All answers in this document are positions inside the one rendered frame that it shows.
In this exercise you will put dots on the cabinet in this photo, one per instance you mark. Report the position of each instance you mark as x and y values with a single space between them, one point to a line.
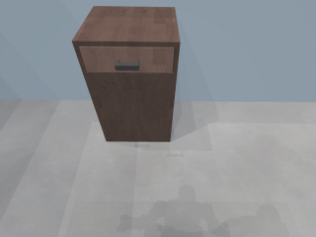
132 106

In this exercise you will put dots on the drawer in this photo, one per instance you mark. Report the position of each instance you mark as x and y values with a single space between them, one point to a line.
152 59

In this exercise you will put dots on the handle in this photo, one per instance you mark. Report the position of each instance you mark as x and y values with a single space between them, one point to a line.
127 66

